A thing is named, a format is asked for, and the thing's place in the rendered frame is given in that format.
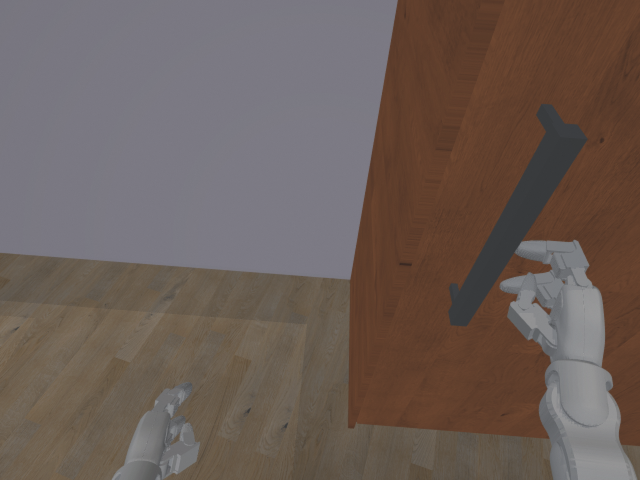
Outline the robot left hand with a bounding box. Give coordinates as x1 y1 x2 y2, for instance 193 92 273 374
124 382 200 480

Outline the robot right hand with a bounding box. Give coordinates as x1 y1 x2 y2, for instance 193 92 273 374
499 240 605 367

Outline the robot right forearm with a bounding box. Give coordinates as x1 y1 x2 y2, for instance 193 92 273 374
539 359 637 480

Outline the handle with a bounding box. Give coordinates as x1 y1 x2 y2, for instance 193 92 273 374
448 104 588 327

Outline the wardrobe door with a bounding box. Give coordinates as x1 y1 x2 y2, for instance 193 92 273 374
357 0 640 446

